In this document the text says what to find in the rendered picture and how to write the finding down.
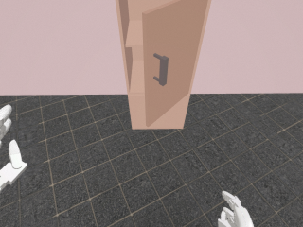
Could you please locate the cupboard door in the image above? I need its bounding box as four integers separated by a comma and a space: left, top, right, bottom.
142, 0, 208, 127

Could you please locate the handle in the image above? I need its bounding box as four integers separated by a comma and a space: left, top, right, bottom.
153, 53, 169, 86

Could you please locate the right robot hand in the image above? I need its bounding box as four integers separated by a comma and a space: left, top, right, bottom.
218, 191, 254, 227

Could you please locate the left robot hand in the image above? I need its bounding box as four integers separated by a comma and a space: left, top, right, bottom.
0, 104, 27, 193

